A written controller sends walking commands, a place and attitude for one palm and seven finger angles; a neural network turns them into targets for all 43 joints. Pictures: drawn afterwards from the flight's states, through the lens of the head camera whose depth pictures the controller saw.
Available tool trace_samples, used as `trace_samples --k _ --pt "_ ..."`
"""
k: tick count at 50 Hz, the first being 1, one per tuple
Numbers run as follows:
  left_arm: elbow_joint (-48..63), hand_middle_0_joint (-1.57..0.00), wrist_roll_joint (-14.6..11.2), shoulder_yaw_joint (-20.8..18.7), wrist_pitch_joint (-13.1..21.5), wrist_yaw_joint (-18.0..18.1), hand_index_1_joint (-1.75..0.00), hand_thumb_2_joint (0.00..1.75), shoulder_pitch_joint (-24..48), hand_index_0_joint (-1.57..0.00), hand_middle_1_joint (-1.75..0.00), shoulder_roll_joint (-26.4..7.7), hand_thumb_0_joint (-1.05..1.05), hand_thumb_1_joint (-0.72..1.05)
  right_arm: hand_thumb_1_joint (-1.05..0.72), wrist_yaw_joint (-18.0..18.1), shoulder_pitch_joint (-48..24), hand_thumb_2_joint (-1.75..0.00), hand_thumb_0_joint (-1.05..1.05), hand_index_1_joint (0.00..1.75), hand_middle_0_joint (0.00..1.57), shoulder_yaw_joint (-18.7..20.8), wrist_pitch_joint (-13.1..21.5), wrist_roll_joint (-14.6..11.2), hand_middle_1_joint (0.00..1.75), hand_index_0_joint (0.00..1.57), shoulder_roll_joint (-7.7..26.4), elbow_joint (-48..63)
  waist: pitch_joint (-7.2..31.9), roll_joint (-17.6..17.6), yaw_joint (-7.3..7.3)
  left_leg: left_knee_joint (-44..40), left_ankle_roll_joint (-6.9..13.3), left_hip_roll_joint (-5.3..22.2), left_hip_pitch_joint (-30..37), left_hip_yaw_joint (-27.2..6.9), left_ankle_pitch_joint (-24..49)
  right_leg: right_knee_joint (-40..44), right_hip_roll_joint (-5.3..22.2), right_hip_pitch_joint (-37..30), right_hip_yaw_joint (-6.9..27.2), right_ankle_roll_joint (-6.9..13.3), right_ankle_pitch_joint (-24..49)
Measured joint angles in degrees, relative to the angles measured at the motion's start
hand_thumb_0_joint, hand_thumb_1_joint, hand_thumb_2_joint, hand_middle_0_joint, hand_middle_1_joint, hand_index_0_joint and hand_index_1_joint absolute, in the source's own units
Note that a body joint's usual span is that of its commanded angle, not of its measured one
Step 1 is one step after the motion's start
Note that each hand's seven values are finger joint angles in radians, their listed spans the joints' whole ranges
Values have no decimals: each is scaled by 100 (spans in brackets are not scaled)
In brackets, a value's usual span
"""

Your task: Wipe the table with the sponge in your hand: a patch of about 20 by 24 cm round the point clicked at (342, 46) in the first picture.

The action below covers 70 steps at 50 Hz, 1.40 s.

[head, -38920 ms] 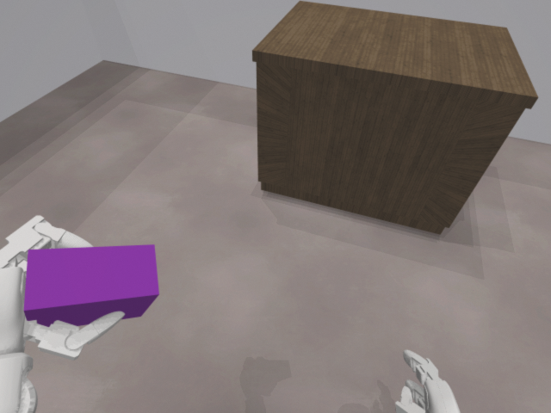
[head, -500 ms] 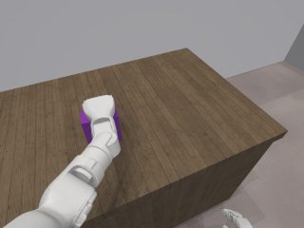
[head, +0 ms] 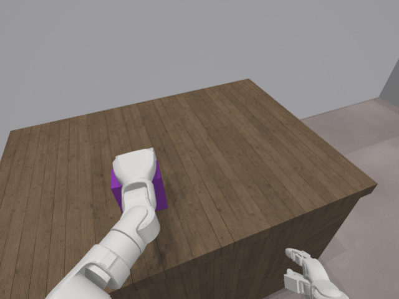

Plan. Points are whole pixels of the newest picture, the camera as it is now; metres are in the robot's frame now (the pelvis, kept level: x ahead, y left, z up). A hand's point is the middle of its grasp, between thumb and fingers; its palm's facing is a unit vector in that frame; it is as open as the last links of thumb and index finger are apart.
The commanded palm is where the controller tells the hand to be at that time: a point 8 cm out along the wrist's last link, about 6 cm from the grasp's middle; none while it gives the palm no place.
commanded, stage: wipe back along the third lane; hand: left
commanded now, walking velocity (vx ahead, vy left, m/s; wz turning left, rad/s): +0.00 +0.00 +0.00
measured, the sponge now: (142, 194) +0.34 +0.18 +0.02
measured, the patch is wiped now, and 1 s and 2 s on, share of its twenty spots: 1.00 1.00 1.00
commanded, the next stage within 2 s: slide back across to the middle lane in 1.18 s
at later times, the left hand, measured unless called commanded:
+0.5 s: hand (144, 199) +0.30 +0.16 +0.06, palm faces +0.03 -0.08 -1.00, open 10.0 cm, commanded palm +0.25 +0.14 +0.10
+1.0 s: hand (150, 212) +0.27 +0.14 +0.06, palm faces +0.07 -0.11 -0.99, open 10.0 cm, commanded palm +0.22 +0.12 +0.10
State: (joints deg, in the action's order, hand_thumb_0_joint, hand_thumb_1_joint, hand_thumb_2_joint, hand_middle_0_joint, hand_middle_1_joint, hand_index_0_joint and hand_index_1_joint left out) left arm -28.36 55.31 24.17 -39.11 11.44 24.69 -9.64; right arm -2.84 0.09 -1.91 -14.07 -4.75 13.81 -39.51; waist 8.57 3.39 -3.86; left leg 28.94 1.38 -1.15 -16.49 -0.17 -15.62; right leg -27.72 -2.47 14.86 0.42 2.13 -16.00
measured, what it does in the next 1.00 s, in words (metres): stands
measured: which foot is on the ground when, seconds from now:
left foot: down 0.00-1.00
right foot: down 0.00-1.00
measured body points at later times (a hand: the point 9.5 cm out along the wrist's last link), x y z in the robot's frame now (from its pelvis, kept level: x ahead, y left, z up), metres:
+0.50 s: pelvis -0.02 -0.02 +0.00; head -0.06 -0.06 +0.45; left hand +0.29 +0.16 +0.12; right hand +0.23 -0.22 -0.07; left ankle -0.01 +0.10 -0.74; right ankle -0.02 -0.10 -0.74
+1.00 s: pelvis -0.02 -0.02 +0.00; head -0.06 -0.06 +0.44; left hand +0.26 +0.14 +0.12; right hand +0.24 -0.22 -0.06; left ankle -0.01 +0.10 -0.74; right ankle -0.02 -0.10 -0.74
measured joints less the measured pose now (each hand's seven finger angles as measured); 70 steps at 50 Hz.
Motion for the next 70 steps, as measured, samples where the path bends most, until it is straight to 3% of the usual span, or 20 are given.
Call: trace_samples --k 12,27,43,70 --pt "701 -67 -1 97 -164 -173 -138 107 -520 -71 -143 -155 1 -49 -90 0 -215 -90 1 30 20 -36 114 -71 30 19 64 67 -152 25 -25 -116 -84 57 222 11 127 -7 -56 -154 11 86 74" --pt "963 -67 7 61 -6 -169 -138 107 -873 -71 -143 -196 1 -49 -90 -29 -172 -90 1 30 20 -18 236 -62 30 19 52 56 -158 111 -71 -120 -160 121 291 -1 147 -47 -121 -196 0 162 78" --pt "2148 -66 219 380 -158 -138 -139 107 -1756 -71 -144 -153 1 -48 -90 -295 -234 -90 1 31 20 86 183 -50 30 19 138 73 -169 190 -150 -31 -144 112 432 18 38 -137 -115 -333 22 154 -26" --pt "1576 -67 115 359 -121 -89 -137 107 -1299 -72 -143 -43 1 -49 -90 -234 -263 -90 1 30 20 17 245 -62 30 19 -15 5 -196 159 -153 115 -168 94 228 8 103 -385 -100 -83 4 172 -20"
